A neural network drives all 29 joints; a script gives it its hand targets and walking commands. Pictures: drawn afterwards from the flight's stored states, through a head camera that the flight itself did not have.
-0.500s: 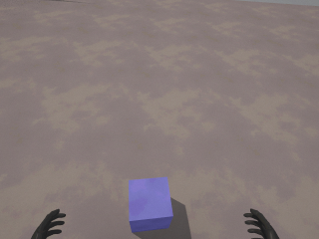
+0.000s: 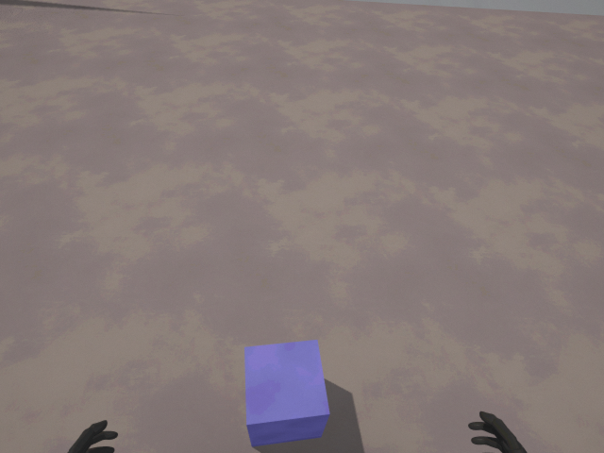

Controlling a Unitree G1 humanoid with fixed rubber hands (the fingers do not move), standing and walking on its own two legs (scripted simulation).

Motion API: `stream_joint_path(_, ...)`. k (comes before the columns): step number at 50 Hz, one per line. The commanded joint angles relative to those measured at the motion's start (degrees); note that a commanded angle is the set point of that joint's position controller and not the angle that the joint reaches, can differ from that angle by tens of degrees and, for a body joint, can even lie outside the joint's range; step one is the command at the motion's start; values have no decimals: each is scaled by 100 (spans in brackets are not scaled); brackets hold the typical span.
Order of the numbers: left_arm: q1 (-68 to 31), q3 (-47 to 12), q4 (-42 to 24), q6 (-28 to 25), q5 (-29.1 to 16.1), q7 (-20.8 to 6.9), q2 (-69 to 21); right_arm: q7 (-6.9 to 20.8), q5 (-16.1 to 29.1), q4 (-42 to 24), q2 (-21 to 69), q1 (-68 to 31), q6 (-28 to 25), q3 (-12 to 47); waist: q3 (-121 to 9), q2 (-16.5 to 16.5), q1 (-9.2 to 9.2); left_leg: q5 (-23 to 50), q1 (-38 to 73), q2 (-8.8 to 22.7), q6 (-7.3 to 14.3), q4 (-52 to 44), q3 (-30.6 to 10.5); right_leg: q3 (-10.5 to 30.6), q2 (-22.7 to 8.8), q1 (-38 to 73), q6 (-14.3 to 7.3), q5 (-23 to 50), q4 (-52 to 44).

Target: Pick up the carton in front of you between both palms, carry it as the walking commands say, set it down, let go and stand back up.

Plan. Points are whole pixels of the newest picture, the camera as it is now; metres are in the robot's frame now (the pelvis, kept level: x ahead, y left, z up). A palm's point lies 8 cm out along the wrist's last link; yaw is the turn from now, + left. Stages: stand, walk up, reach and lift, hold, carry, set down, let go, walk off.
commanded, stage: stand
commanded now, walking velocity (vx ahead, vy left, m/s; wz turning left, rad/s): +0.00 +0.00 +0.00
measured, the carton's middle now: (284, 393) +0.39 +0.01 -0.65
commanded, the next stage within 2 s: none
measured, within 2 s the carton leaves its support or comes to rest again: neither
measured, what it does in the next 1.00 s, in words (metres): stands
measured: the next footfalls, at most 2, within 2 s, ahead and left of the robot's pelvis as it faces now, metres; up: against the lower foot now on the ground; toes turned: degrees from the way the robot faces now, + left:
none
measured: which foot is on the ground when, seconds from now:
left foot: down 0.00-1.00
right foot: down 0.00-1.00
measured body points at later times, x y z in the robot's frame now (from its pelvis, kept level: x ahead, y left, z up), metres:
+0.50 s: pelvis -0.02 +0.00 +0.00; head -0.02 +0.00 +0.45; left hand +0.08 +0.30 -0.11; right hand +0.09 -0.31 -0.10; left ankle -0.02 +0.11 -0.74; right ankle -0.03 -0.13 -0.74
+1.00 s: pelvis -0.02 +0.00 +0.01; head -0.02 +0.00 +0.46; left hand +0.07 +0.31 -0.11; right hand +0.08 -0.32 -0.11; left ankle -0.02 +0.11 -0.74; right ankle -0.03 -0.13 -0.74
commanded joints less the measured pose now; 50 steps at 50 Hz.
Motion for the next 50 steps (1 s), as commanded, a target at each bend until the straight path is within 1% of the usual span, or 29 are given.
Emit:
stream_joint_path(1, -153, 178, -215, -75, -8, 16, 858, -19, 9, -215, -949, -201, -74, -192, -226, 97, 8, 1695, 96, 682, -43, -376, -544, 394, -549, 24, -75, 1523, -297)
stream_joint_path(13, -205, 123, 163, -97, -34, -7, 979, 10, 43, 162, -1051, -281, -85, -129, -72, 89, 4, 1254, 92, 721, -23, -625, -585, 469, -607, 24, -86, 1215, -559)
stream_joint_path(23, -236, 81, 413, -111, -47, -19, 1058, 28, 67, 407, -1120, -335, -89, -87, -24, 85, 5, 1066, 85, 745, -16, -739, -616, 506, -636, 11, -98, 1061, -685)
stream_joint_path(50, -350, 40, 773, -119, -81, -42, 1178, 44, 105, 747, -1233, -407, -105, -35, -53, 93, 8, 1170, 153, 794, 16, -822, -663, 516, -692, 58, -136, 1120, -805)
